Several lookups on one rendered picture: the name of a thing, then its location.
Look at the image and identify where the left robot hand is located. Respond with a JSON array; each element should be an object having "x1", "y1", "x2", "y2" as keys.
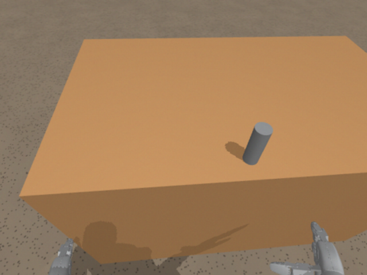
[{"x1": 48, "y1": 238, "x2": 111, "y2": 275}]

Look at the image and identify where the right robot hand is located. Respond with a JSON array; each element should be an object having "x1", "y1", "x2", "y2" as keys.
[{"x1": 270, "y1": 222, "x2": 345, "y2": 275}]

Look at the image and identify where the can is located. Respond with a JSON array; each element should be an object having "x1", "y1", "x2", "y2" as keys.
[{"x1": 243, "y1": 122, "x2": 273, "y2": 165}]

